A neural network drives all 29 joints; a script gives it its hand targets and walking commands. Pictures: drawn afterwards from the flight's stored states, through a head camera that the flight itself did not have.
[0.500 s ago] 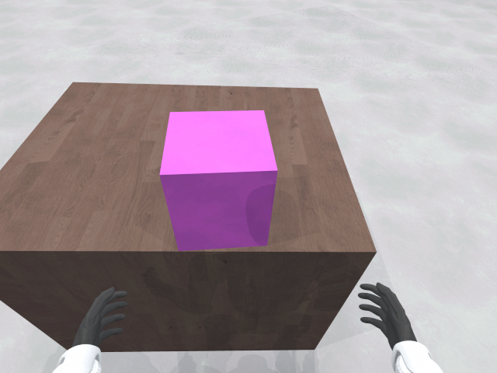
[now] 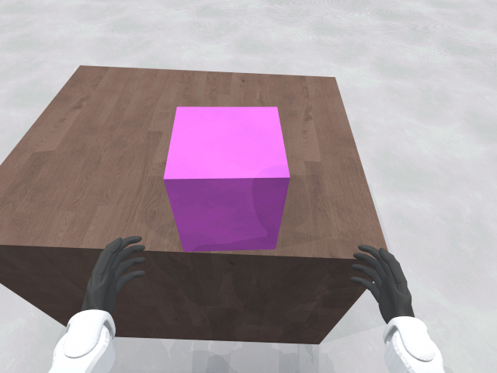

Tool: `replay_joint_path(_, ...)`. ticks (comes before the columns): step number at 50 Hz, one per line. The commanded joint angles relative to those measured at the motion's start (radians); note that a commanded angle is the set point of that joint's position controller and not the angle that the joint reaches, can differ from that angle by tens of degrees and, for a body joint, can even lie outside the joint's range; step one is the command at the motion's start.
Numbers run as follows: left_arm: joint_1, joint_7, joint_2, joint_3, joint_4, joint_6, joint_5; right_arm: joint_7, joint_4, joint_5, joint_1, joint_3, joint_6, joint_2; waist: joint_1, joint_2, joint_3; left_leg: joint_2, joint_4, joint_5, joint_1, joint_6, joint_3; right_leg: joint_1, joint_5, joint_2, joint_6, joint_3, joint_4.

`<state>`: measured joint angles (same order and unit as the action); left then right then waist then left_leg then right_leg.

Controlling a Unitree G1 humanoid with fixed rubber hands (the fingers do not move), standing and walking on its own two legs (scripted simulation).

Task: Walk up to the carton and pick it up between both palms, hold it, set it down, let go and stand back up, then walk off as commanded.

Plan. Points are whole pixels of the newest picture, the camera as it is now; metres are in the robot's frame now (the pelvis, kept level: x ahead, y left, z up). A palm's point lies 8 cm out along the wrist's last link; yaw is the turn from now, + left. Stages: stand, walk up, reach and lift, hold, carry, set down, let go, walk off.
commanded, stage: reach and lift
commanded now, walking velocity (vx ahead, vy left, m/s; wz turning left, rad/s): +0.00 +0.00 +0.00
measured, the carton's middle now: (228, 181) +0.44 +0.06 +0.03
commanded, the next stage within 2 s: none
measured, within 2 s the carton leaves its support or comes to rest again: neither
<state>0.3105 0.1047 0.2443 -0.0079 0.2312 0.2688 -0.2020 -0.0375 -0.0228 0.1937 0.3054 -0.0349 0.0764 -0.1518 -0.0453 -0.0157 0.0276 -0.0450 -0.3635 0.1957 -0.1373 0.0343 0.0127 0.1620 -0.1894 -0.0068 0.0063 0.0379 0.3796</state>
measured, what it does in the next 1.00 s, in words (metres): stands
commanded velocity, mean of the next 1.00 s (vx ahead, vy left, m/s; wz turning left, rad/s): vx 0.00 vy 0.00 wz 0.00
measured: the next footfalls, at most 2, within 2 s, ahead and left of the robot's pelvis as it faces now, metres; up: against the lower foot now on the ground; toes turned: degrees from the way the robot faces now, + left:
none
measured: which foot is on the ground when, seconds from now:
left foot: down 0.00-1.00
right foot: down 0.00-1.00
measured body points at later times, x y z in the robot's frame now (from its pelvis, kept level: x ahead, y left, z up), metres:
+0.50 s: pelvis +0.00 +0.00 +0.00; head +0.00 +0.01 +0.45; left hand +0.28 +0.20 +0.10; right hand +0.26 -0.20 +0.06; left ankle +0.00 +0.14 -0.75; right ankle +0.01 -0.13 -0.75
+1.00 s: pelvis +0.02 +0.00 +0.00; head +0.05 +0.00 +0.45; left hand +0.33 +0.19 +0.11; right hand +0.34 -0.19 +0.10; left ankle +0.00 +0.14 -0.75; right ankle +0.01 -0.13 -0.75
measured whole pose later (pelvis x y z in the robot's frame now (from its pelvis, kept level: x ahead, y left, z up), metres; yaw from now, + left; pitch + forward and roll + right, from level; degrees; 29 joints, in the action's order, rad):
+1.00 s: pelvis +0.02 +0.00 +0.00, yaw +0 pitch +0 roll +0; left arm -0.18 0.10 0.24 0.03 0.28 0.69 -0.21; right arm -0.15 -0.08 0.36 -0.13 0.00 0.30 -0.29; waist -0.02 0.00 0.09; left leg -0.05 -0.35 0.21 -0.14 0.04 0.01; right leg 0.16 -0.20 -0.01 0.01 0.04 0.37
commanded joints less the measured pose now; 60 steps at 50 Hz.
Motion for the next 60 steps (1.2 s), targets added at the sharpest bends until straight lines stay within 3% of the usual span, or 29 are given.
replay_joint_path(1,-0.01,-0.001,0.019,-0.04,0.304,-0.005,-0.008,-0.027,-0.405,0.062,0.004,-0.011,-0.053,-0.115,-0.012,0.041,-0.136,0.055,0.045,-0.398,0.236,0.023,0.027,-0.021,0.192,0.063,-0.02,-0.038,-0.126)
replay_joint_path(3,-0.059,-0.002,0.012,-0.049,0.296,0.018,-0.012,-0.029,-0.391,0.06,-0.025,-0.002,-0.032,-0.101,-0.001,0.044,-0.123,0.051,0.062,-0.311,0.223,0.018,0.022,-0.017,0.119,0.053,-0.025,-0.027,-0.136)
replay_joint_path(4,-0.074,0.003,0.018,-0.032,0.311,0.025,-0.011,-0.026,-0.401,0.078,-0.051,-0.009,-0.025,-0.104,-0.026,0.08,-0.143,0.054,0.058,-0.353,0.22,0.02,0.035,-0.011,0.15,0.052,-0.024,-0.02,-0.129)
replay_joint_path(6,-0.127,0.012,0.009,-0.038,0.344,0.032,-0.019,-0.03,-0.421,0.085,-0.101,-0.011,-0.017,-0.112,-0.015,0.066,-0.147,0.05,0.063,-0.325,0.209,0.026,0.035,-0.011,0.125,0.058,-0.028,-0.023,-0.126)
replay_joint_path(7,-0.187,0.009,0.027,-0.048,0.351,0.036,-0.042,-0.031,-0.417,0.065,-0.132,-0.02,-0.009,-0.116,0.008,0.051,-0.153,0.048,0.065,-0.259,0.202,0.019,0.029,0.003,0.079,0.052,-0.028,-0.024,-0.13)
replay_joint_path(9,-0.255,0.017,0.039,-0.043,0.349,0.046,-0.062,-0.034,-0.44,0.056,-0.202,-0.028,0.007,-0.114,0.009,0.049,-0.158,0.045,0.074,-0.213,0.17,0.014,0.027,0.009,0.059,0.039,-0.029,-0.022,-0.124)
replay_joint_path(12,-0.327,0.032,0.041,-0.061,0.381,0.071,-0.07,-0.032,-0.44,0.058,-0.266,-0.066,0.034,-0.118,0.024,0.087,-0.153,0.046,0.092,-0.131,0.162,0.014,0.032,0.02,0.024,0.034,-0.032,-0.027,-0.116)
replay_joint_path(15,-0.426,0.041,0.06,-0.053,0.309,0.1,-0.086,-0.026,-0.401,0.036,-0.36,-0.11,0.069,-0.136,0.035,0.068,-0.103,0.038,0.121,0.054,0.086,0.002,0.037,0.057,-0.1,0.024,-0.033,-0.027,-0.116)
replay_joint_path(17,-0.484,0.045,0.061,-0.039,0.28,0.132,-0.089,-0.03,-0.379,0.046,-0.422,-0.096,0.089,-0.12,0.023,0.045,-0.101,0.036,0.133,0.074,0.068,-0.013,0.042,0.052,-0.096,0.02,-0.028,-0.022,-0.114)
replay_joint_path(18,-0.543,0.049,0.056,-0.037,0.248,0.155,-0.092,-0.035,-0.34,0.051,-0.479,-0.112,0.098,-0.13,0.039,0.06,-0.089,0.035,0.136,0.092,0.062,-0.012,0.036,0.071,-0.102,0.021,-0.029,-0.027,-0.109)
replay_joint_path(20,-0.569,0.046,0.051,-0.009,0.198,0.19,-0.084,-0.036,-0.369,0.058,-0.543,-0.091,0.107,-0.136,0.005,0.043,-0.11,0.042,0.142,0.103,0.044,-0.026,0.052,0.055,-0.117,0.016,-0.02,-0.019,-0.113)
replay_joint_path(22,-0.586,0.046,0.035,0.014,0.129,0.233,-0.059,-0.046,-0.29,0.063,-0.56,-0.09,0.133,-0.154,0.006,0.055,-0.077,0.04,0.15,0.07,0.063,-0.022,0.046,0.06,-0.09,0.021,-0.021,-0.029,-0.112)
replay_joint_path(27,-0.666,0.017,0.036,0.129,0.007,0.336,0.011,-0.063,-0.169,0.112,-0.668,-0.053,0.175,-0.206,-0.017,0.017,-0.121,0.052,0.131,-0.094,0.077,-0.032,0.055,-0.01,0.064,0.041,0.004,-0.027,-0.099)
replay_joint_path(28,-0.723,0.015,0.05,0.153,0.026,0.338,0.01,-0.065,-0.166,0.118,-0.703,-0.043,0.175,-0.21,-0.033,0.035,-0.169,0.055,0.112,-0.145,0.075,-0.026,0.063,-0.033,0.104,0.038,0.01,-0.03,-0.078)
replay_joint_path(30,-0.749,0.007,0.023,0.151,0.057,0.349,0.014,-0.069,-0.19,0.137,-0.742,-0.03,0.179,-0.228,-0.033,0.043,-0.232,0.056,0.095,-0.231,0.092,-0.023,0.056,-0.06,0.174,0.042,0.011,-0.025,-0.067)
replay_joint_path(33,-0.769,0.002,0.048,0.172,0.162,0.342,0.019,-0.076,-0.155,0.158,-0.724,-0.027,0.182,-0.247,-0.002,0.05,-0.334,0.058,0.049,-0.399,0.162,-0.007,0.043,-0.109,0.328,0.043,0.023,-0.026,-0.05)
replay_joint_path(34,-0.678,-0.002,0.03,0.174,0.237,0.33,0.027,-0.081,-0.198,0.171,-0.658,-0.016,0.169,-0.253,0.0,0.044,-0.405,0.055,0.03,-0.505,0.225,0.004,0.048,-0.146,0.452,0.052,0.026,-0.031,-0.043)
replay_joint_path(35,-0.715,-0.002,0.038,0.174,0.285,0.33,0.025,-0.088,-0.199,0.173,-0.672,-0.012,0.17,-0.259,0.011,0.06,-0.429,0.054,0.01,-0.583,0.251,0.017,0.042,-0.15,0.493,0.056,0.025,-0.033,-0.036)
replay_joint_path(37,-0.751,-0.004,0.061,0.183,0.324,0.323,0.031,-0.094,-0.197,0.184,-0.704,-0.018,0.173,-0.268,0.025,0.071,-0.471,0.051,-0.013,-0.63,0.255,0.027,0.034,-0.163,0.525,0.057,0.021,-0.023,-0.027)
replay_joint_path(38,-0.723,0.005,0.039,0.178,0.357,0.321,0.037,-0.093,-0.187,0.195,-0.67,-0.019,0.172,-0.266,0.029,0.106,-0.47,0.049,-0.023,-0.694,0.298,0.039,0.029,-0.15,0.562,0.062,0.018,-0.027,-0.023)
replay_joint_path(41,-0.701,-0.001,0.034,0.179,0.381,0.327,0.024,-0.111,-0.216,0.199,-0.695,-0.021,0.155,-0.283,0.03,0.088,-0.445,0.051,-0.039,-0.747,0.316,0.045,0.022,-0.15,0.63,0.061,0.023,-0.029,-0.023)
replay_joint_path(43,-0.698,-0.011,0.03,0.183,0.332,0.347,0.025,-0.12,-0.177,0.192,-0.714,-0.028,0.165,-0.295,0.046,0.069,-0.375,0.048,-0.031,-0.707,0.309,0.044,0.018,-0.116,0.59,0.061,0.023,-0.034,-0.038)
replay_joint_path(48,-0.856,-0.007,0.042,0.223,0.14,0.405,0.037,-0.111,-0.082,0.205,-0.912,-0.018,0.194,-0.323,0.008,0.033,-0.321,0.049,0.019,-0.48,0.181,0.014,0.026,-0.132,0.441,0.06,0.021,-0.02,-0.042)
replay_joint_path(53,-1.208,0.009,0.09,0.213,-0.081,0.383,-0.003,-0.076,0.047,0.184,-1.223,-0.046,0.234,-0.316,0.001,-0.001,-0.301,0.041,0.08,-0.137,0.004,-0.027,0.035,-0.058,0.125,0.044,0.014,-0.004,-0.056)
replay_joint_path(54,-1.16,0.017,0.075,0.193,-0.073,0.365,-0.004,-0.07,0.06,0.187,-1.186,-0.048,0.232,-0.31,-0.002,0.0,-0.32,0.039,0.088,-0.103,0.017,-0.025,0.036,-0.057,0.088,0.045,0.012,-0.009,-0.061)
replay_joint_path(55,-1.232,0.024,0.102,0.191,-0.076,0.351,-0.03,-0.066,0.023,0.177,-1.25,-0.051,0.226,-0.298,-0.019,-0.014,-0.386,0.044,0.089,-0.079,-0.028,-0.039,0.04,-0.075,0.068,0.036,0.012,-0.001,-0.057)
replay_joint_path(57,-1.304,0.036,0.106,0.174,-0.132,0.323,-0.035,-0.061,0.101,0.164,-1.286,-0.075,0.222,-0.284,-0.003,0.007,-0.426,0.041,0.086,-0.059,-0.036,-0.036,0.039,-0.065,0.064,0.038,0.013,-0.002,-0.049)
replay_joint_path(59,-1.409,0.042,0.129,0.156,-0.285,0.316,-0.057,-0.056,0.17,0.138,-1.397,-0.083,0.234,-0.282,0.003,-0.017,-0.459,0.033,0.08,-0.005,-0.088,-0.043,0.042,-0.048,0.019,0.037,0.011,0.003,-0.041)
replay_joint_path(60,-1.365,0.047,0.132,0.168,-0.319,0.312,-0.031,-0.053,0.224,0.134,-1.365,-0.066,0.235,-0.275,-0.022,-0.02,-0.441,0.031,0.091,-0.009,-0.093,-0.043,0.043,-0.06,0.026,0.033,0.014,0.004,-0.045)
